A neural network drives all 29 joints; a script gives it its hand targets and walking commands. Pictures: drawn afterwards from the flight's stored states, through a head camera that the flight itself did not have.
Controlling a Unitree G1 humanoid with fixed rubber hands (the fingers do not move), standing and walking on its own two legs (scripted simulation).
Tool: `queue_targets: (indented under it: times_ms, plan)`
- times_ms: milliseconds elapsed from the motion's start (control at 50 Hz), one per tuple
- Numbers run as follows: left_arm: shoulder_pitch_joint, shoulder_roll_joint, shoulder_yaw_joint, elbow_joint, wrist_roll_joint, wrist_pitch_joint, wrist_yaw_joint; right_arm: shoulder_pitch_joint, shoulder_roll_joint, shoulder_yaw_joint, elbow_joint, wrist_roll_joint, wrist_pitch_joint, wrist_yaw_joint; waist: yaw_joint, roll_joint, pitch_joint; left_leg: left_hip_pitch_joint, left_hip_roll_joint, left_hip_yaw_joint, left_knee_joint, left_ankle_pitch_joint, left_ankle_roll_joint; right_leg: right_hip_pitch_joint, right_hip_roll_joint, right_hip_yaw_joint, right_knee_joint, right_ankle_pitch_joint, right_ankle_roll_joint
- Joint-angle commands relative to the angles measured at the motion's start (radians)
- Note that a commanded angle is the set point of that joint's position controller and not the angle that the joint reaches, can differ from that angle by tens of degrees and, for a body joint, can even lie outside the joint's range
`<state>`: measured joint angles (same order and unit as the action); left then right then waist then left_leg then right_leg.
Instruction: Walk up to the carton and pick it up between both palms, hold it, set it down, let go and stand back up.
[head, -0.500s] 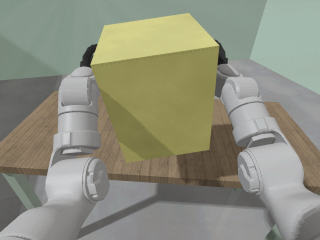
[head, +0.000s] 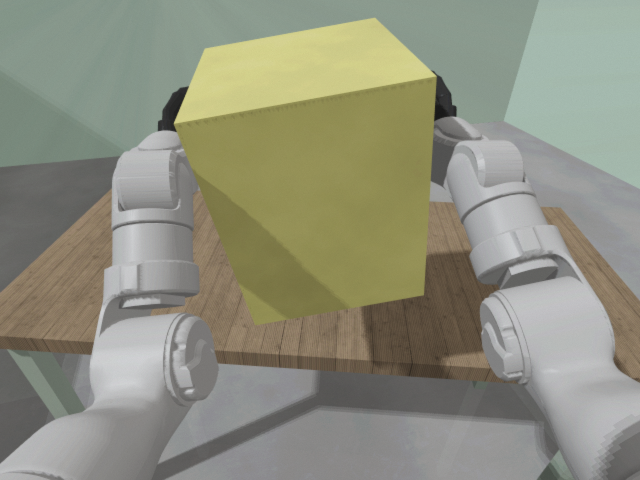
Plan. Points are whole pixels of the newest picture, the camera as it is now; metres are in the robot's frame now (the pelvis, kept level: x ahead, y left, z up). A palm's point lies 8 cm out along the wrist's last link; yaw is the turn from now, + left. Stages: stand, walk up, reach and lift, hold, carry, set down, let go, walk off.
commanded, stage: hold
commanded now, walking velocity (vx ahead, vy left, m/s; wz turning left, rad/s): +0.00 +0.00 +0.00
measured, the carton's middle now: (314, 172) +0.36 -0.01 +0.28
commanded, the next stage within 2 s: none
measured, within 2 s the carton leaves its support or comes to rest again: neither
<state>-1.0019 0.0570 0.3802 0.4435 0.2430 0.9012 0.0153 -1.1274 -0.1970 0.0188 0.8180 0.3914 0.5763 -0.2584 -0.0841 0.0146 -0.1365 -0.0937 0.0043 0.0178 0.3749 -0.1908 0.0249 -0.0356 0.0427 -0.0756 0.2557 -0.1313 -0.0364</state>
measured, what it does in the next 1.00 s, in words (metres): stands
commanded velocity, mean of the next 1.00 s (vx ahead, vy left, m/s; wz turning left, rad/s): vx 0.00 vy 0.00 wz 0.00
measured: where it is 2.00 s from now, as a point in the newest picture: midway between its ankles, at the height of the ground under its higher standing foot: outside the picture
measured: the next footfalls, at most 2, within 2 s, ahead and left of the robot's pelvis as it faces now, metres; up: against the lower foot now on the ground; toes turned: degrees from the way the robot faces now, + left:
none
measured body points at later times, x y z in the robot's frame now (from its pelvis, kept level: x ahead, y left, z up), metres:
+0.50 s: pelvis +0.00 +0.00 +0.00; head -0.10 +0.01 +0.44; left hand +0.38 +0.14 +0.31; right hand +0.38 -0.16 +0.33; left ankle +0.01 +0.10 -0.75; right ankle +0.01 -0.10 -0.75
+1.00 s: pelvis +0.00 +0.00 +0.00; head -0.10 +0.00 +0.44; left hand +0.39 +0.14 +0.31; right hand +0.38 -0.16 +0.33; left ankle +0.01 +0.10 -0.75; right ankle +0.01 -0.10 -0.75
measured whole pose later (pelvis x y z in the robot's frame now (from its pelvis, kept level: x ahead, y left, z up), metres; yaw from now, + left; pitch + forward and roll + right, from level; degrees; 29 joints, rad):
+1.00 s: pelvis +0.00 +0.00 +0.00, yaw +0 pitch -4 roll -1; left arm -1.03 0.08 0.38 0.49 0.22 0.91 0.00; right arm -1.17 -0.22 0.04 0.83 0.42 0.64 -0.29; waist -0.08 0.02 -0.17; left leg -0.11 0.00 -0.01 0.37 -0.19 0.02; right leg -0.05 0.06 -0.05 0.26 -0.13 -0.04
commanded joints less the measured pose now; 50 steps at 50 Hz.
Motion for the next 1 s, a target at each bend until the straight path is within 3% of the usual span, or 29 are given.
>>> queue_targets:
  times_ms: [0, 180, 300, 580, 760, 860, 980]
  plan:
    - [-0.772, -0.568, -0.379, -0.119, -0.170, -0.090, -0.135, -0.796, 0.751, 0.202, -0.315, 0.140, -0.003, 0.091, -0.005, 0.004, -0.322, 0.030, -0.036, -0.043, -0.033, 0.190, -0.056, 0.140, 0.029, 0.073, 0.007, 0.186, 0.074]
    - [-0.792, -0.569, -0.359, -0.084, -0.163, -0.083, -0.145, -0.808, 0.741, 0.186, -0.280, 0.146, 0.017, 0.091, -0.006, 0.027, -0.300, 0.000, -0.033, -0.042, -0.048, 0.157, -0.058, 0.136, 0.028, 0.076, 0.004, 0.155, 0.069]
    - [-0.779, -0.559, -0.358, -0.105, -0.168, -0.082, -0.144, -0.795, 0.738, 0.196, -0.288, 0.161, 0.027, 0.090, -0.003, 0.018, -0.315, 0.017, -0.032, -0.048, -0.040, 0.204, -0.067, 0.143, 0.033, 0.078, 0.010, 0.192, 0.069]
    - [-0.820, -0.564, -0.360, -0.091, -0.185, -0.086, -0.138, -0.829, 0.750, 0.192, -0.287, 0.169, 0.035, 0.095, 0.004, 0.017, -0.319, -0.004, -0.029, -0.049, -0.050, 0.145, -0.057, 0.117, 0.030, 0.083, 0.006, 0.139, 0.067]
    - [-0.793, -0.545, -0.356, -0.094, -0.184, -0.085, -0.144, -0.804, 0.743, 0.201, -0.298, 0.181, 0.044, 0.085, 0.001, 0.010, -0.337, 0.014, -0.038, -0.055, -0.033, 0.196, -0.060, 0.130, 0.024, 0.095, 0.007, 0.207, 0.075]
    - [-0.804, -0.537, -0.347, -0.092, -0.184, -0.083, -0.144, -0.819, 0.747, 0.203, -0.306, 0.184, 0.050, 0.080, 0.004, 0.001, -0.332, 0.013, -0.037, -0.058, -0.036, 0.174, -0.054, 0.115, 0.021, 0.097, 0.007, 0.179, 0.077]
    - [-0.812, -0.547, -0.363, -0.102, -0.191, -0.080, -0.143, -0.816, 0.735, 0.200, -0.306, 0.189, 0.051, 0.082, -0.004, 0.020, -0.331, 0.008, -0.035, -0.058, -0.039, 0.178, -0.061, 0.122, 0.026, 0.091, 0.005, 0.178, 0.071]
